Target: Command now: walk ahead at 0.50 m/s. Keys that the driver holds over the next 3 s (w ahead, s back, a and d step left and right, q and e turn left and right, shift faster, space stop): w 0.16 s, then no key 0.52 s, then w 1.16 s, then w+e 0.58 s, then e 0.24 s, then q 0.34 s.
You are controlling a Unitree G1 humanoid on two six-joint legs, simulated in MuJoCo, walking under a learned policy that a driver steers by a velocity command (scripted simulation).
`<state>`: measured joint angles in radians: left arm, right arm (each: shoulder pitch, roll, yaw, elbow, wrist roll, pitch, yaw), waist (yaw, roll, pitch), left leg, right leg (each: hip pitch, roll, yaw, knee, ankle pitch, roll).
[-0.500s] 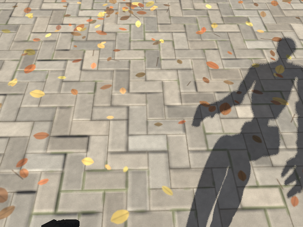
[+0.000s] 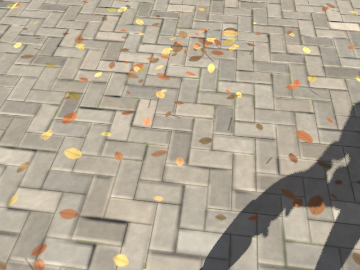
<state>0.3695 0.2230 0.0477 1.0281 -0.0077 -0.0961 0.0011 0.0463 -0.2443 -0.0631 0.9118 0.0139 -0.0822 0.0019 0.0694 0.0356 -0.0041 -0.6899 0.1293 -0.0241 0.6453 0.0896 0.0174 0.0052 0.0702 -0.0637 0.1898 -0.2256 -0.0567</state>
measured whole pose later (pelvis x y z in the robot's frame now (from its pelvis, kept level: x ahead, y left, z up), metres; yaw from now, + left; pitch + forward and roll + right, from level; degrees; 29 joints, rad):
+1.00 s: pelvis +0.35 +0.05 -0.02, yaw +1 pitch +2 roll +0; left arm 0.19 0.23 0.08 1.01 -0.03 -0.07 0.00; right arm 0.32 -0.22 -0.05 1.08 0.01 -0.08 -0.01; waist -0.03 -0.01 -0.02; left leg -0.12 -0.01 0.04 0.54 -0.45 0.03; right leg -0.44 -0.02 -0.03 0.84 -0.39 -0.03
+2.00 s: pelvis +0.83 +0.07 -0.01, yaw -2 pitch +2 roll +0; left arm 0.30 0.28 0.06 1.00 -0.04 -0.08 0.01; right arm 0.16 -0.23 -0.07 0.91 0.00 -0.11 0.02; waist 0.01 -0.03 0.02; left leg -0.36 0.02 0.09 0.50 -0.17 0.04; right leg -0.41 -0.03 0.05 1.17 -0.39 -0.05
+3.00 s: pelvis +1.27 -0.03 -0.02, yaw -22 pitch +2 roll +0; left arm 0.12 0.27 0.05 0.79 0.01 -0.01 0.03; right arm 0.14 -0.27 -0.05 0.78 -0.01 -0.05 0.01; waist -0.02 0.00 0.03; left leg -0.44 -0.01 -0.03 0.53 -0.13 0.02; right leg -0.36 0.09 0.05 0.93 -0.55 0.00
